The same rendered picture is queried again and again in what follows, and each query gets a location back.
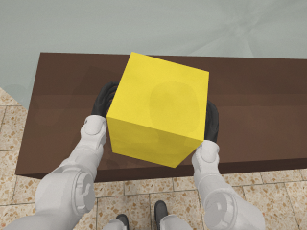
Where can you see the robot left forearm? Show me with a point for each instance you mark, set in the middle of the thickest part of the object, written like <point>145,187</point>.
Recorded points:
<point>86,156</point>

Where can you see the carton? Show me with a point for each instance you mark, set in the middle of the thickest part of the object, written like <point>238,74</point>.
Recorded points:
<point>158,111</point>

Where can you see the pedestal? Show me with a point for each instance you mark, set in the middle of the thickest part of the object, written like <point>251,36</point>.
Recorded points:
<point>261,104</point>

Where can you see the left robot hand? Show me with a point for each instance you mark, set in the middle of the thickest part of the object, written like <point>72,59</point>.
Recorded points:
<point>103,100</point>

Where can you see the left robot shin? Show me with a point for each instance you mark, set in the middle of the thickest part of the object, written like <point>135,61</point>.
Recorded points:
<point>115,220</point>

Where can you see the robot left upper arm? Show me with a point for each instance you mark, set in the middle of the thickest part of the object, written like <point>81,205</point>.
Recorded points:
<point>62,198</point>

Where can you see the robot right upper arm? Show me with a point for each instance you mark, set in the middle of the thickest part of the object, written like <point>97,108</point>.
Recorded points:
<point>226,211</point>

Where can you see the robot right forearm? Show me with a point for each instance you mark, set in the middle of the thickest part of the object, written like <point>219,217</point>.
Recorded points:
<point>206,176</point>

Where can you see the right robot hand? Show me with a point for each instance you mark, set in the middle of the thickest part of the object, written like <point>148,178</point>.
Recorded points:
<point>211,127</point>

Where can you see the right robot thigh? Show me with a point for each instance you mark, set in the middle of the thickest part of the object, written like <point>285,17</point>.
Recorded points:
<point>175,224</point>

